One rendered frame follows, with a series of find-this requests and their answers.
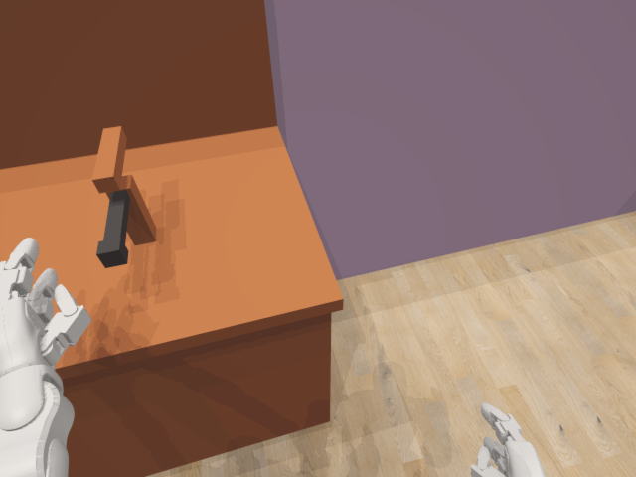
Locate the robot left forearm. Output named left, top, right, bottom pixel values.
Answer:
left=0, top=365, right=75, bottom=477

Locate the counter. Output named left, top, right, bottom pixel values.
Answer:
left=0, top=0, right=344, bottom=477

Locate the right robot hand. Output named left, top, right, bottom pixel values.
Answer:
left=471, top=402, right=546, bottom=477

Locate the tap lever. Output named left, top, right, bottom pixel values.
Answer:
left=96, top=190, right=130, bottom=268

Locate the left robot hand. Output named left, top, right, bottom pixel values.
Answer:
left=0, top=238, right=91, bottom=378

